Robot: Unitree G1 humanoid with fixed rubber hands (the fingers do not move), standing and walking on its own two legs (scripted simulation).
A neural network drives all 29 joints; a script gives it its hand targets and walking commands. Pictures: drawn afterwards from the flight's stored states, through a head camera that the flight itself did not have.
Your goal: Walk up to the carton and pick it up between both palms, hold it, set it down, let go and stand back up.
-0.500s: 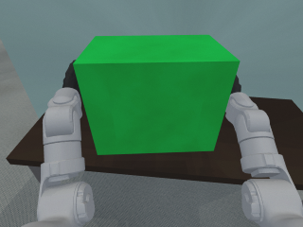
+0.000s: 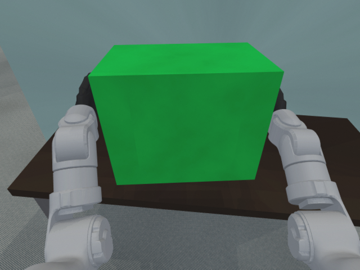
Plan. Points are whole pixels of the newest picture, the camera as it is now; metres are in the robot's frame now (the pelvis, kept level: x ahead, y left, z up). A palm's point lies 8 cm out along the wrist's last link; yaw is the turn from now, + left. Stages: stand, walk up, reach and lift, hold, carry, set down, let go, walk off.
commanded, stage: hold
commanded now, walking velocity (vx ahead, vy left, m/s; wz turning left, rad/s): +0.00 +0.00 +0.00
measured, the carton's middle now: (183, 111) +0.38 -0.01 +0.21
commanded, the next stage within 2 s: none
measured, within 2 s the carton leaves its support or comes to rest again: neither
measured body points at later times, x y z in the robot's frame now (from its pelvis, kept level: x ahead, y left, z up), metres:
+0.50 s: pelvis +0.00 +0.00 +0.00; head -0.07 +0.02 +0.44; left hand +0.37 +0.19 +0.24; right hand +0.37 -0.20 +0.22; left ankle -0.01 +0.12 -0.75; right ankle +0.04 -0.12 -0.75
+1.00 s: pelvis +0.00 +0.00 +0.00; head -0.07 +0.02 +0.44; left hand +0.37 +0.19 +0.23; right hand +0.37 -0.20 +0.22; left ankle -0.01 +0.12 -0.75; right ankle +0.04 -0.12 -0.75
